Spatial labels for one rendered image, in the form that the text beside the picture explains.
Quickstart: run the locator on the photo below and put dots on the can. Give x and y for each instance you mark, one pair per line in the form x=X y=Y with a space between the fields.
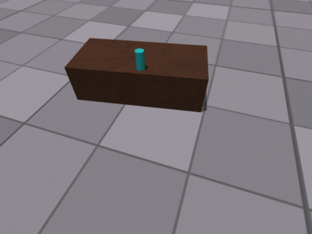
x=140 y=60

